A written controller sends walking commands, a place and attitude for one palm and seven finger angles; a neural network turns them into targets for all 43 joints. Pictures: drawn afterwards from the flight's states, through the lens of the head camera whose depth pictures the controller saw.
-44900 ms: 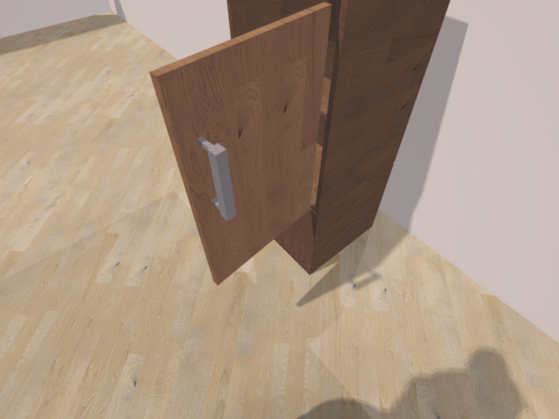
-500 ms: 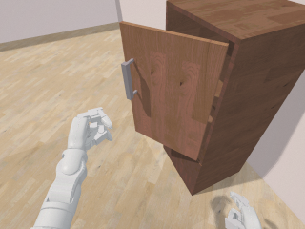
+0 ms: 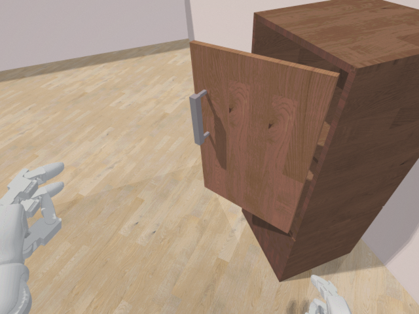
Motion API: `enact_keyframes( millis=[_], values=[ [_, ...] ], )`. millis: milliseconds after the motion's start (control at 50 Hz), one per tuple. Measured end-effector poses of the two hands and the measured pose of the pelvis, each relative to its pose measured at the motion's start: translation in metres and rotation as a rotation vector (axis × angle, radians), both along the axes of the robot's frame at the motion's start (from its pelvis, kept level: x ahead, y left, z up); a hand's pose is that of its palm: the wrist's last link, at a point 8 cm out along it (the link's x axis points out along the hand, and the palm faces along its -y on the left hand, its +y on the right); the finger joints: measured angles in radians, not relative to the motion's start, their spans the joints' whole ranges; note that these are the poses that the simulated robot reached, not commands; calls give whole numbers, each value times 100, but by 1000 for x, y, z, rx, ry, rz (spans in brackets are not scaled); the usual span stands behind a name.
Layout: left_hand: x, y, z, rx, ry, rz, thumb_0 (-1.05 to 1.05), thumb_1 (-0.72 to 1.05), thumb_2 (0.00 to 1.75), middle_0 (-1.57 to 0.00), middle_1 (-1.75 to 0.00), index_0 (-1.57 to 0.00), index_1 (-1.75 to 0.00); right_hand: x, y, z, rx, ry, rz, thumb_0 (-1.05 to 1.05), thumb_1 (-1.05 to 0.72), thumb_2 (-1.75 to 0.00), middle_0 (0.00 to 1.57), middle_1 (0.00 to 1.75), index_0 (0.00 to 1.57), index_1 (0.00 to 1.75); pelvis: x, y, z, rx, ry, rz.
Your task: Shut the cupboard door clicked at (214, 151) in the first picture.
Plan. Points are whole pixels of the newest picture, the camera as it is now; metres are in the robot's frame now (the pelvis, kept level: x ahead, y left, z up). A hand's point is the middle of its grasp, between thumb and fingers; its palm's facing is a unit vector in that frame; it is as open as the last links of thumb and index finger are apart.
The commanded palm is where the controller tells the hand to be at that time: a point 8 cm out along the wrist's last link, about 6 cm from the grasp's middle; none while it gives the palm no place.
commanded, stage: draw the hand back to the body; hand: left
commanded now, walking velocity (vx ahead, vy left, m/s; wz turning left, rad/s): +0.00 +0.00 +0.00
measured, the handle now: (201, 117) +0.65 +0.11 +0.03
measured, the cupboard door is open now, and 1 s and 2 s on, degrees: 33 33 33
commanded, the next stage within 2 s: step back with the hand held close in 0.40 s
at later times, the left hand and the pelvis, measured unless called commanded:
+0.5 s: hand (51, 223) +0.19 +0.26 +0.16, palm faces +0.46 -0.79 -0.41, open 7.4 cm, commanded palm +0.14 +0.29 +0.17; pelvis +0.00 +0.00 +0.00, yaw -1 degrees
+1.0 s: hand (16, 247) +0.15 +0.29 +0.16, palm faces +0.42 -0.77 -0.48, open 7.4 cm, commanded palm +0.09 +0.32 +0.17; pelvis -0.06 +0.02 -0.01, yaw -1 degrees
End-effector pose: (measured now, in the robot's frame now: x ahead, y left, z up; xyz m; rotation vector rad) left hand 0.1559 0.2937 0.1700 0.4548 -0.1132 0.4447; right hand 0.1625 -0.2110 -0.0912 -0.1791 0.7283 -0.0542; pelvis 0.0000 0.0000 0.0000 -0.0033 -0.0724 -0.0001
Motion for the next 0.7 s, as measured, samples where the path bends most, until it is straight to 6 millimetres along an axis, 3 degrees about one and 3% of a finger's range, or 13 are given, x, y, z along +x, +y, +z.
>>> enact_keyframes(
  millis=[140, 280, 400, 560, 700],
  values=[
    [-22, 14, 8, 47, -18, 81, 1, 89, 90, -30, -40, -30, -40, 0, -13, 1, -32, -19, -16, 1, -91, -90, 20, 30, 20, 30, -1, -1, -1, -1, -2, 3],
    [-14, 4, -2, -1, -24, 52, 1, 89, 90, -23, -33, -23, -32, 4, -18, 8, -48, -53, -20, 1, -91, -90, 20, 30, 20, 30, -3, -3, -1, 2, -2, 1],
    [-9, -1, 3, 16, -38, 10, 1, 89, 89, -22, -31, -22, -30, 6, -15, 13, -35, -89, -29, 1, -91, -90, 20, 30, 20, 30, -2, -5, -1, 0, -5, -8],
    [-10, 2, 7, 34, -38, 14, 1, 89, 89, -21, -30, -21, -30, 3, -11, 10, -19, -69, -25, 1, -91, -90, 20, 30, 20, 30, -2, -5, -1, -3, 4, -9],
    [-6, 11, 1, 74, -11, -15, 1, 89, 89, -21, -30, -21, -30, -8, -20, 4, -54, -2, -71, 1, -91, -90, 20, 30, 20, 30, -10, 5, -4, -12, 69, -6]
  ],
)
